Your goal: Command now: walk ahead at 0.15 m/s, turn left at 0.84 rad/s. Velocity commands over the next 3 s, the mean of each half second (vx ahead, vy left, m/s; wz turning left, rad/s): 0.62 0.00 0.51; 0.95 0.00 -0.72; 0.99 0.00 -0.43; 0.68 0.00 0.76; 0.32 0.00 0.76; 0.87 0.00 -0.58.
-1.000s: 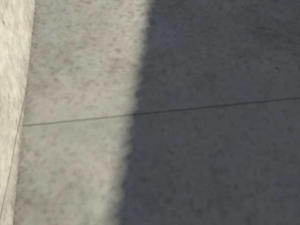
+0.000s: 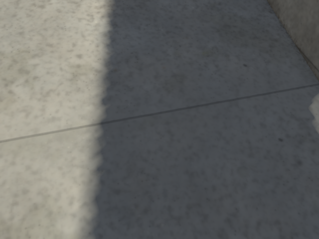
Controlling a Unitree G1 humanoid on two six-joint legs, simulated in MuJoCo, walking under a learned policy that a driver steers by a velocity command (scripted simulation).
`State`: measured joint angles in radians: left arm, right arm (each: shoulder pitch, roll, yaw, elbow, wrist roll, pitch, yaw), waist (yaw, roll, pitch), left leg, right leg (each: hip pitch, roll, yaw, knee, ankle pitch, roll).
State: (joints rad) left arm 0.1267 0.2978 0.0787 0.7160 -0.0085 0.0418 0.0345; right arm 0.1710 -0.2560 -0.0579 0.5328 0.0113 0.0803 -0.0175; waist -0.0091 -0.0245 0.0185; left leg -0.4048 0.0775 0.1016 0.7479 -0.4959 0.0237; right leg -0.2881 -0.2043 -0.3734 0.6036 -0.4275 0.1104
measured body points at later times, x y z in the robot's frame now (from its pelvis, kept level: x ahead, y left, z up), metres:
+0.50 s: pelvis +0.17 +0.02 +0.02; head +0.18 +0.02 +0.47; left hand +0.22 +0.32 -0.07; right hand +0.37 -0.18 -0.08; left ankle +0.03 +0.10 -0.66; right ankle +0.21 -0.05 -0.69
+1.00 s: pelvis +0.50 +0.08 +0.09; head +0.51 +0.08 +0.54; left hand +0.71 +0.33 +0.00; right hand +0.54 -0.21 -0.02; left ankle +0.49 +0.22 -0.63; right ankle +0.44 +0.00 -0.52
